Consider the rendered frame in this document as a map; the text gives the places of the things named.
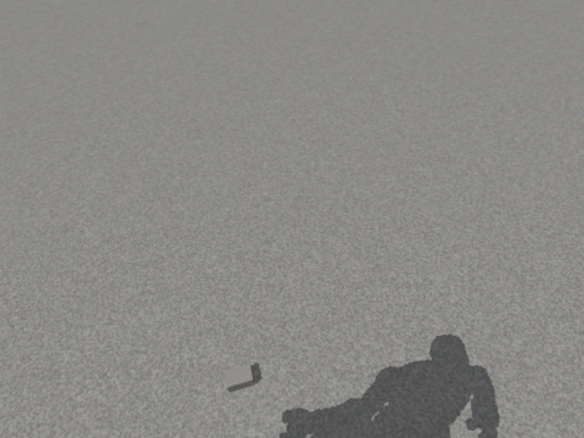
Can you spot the small box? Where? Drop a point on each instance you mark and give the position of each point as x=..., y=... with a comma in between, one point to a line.
x=239, y=378

